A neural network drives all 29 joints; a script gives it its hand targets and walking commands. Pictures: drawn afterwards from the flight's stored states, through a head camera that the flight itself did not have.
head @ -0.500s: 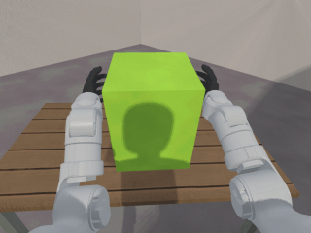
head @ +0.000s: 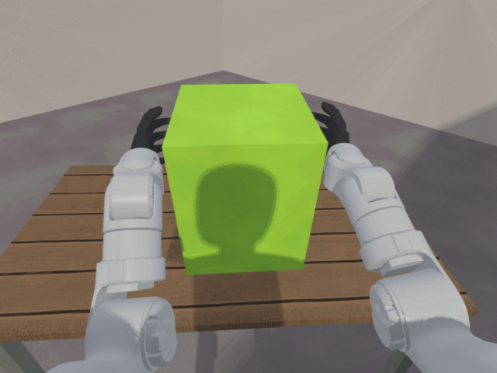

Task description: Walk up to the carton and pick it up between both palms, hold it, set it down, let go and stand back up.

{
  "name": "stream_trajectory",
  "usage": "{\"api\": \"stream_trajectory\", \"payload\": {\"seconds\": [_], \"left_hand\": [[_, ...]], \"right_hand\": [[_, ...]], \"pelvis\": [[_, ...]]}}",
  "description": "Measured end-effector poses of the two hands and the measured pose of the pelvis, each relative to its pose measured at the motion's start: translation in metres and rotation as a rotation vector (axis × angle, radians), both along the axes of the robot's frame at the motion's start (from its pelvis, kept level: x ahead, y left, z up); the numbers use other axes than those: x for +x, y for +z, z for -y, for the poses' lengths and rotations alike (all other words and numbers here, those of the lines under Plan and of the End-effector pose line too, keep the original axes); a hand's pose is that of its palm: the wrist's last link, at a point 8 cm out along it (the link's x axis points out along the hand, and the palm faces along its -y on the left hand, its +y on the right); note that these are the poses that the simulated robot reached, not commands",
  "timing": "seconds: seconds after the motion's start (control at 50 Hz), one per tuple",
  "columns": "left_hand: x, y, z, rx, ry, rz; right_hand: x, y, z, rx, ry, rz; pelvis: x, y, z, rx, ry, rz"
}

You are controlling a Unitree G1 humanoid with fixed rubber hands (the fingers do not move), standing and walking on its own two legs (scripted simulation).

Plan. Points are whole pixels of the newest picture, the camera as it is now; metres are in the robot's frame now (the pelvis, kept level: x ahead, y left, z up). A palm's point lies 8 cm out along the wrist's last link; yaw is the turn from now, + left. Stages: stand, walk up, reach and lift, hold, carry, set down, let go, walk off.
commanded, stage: hold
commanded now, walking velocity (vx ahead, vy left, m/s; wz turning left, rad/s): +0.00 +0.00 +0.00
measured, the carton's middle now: (242, 177) +0.38 +0.01 +0.19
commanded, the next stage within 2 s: none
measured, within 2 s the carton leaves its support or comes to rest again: neither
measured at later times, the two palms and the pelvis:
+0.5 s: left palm (145, 155) +0.35 +0.16 +0.25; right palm (335, 150) +0.36 -0.14 +0.26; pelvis +0.00 +0.00 +0.00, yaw +0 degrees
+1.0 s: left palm (147, 156) +0.36 +0.16 +0.24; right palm (334, 151) +0.37 -0.14 +0.25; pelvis +0.00 +0.00 +0.00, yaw +0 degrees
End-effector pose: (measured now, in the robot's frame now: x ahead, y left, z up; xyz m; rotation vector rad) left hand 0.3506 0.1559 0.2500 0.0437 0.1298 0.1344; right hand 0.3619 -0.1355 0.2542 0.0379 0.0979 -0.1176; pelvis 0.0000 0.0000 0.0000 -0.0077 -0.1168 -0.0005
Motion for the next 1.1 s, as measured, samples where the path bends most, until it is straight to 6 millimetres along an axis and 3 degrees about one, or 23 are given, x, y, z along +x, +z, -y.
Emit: {"api": "stream_trajectory", "payload": {"seconds": [0.66, 1.1], "left_hand": [[0.001, 0.005, 0.000, 0.002, -0.005, 0.003], [0.012, -0.005, 0.000, -0.002, -0.028, -0.026]], "right_hand": [[0.000, 0.004, 0.000, 0.006, -0.005, 0.002], [0.005, -0.002, 0.000, -0.012, -0.023, -0.031]], "pelvis": [[0.001, 0.000, -0.001, 0.000, -0.001, -0.001], [-0.001, 0.000, -0.002, -0.005, 0.004, -0.014]]}}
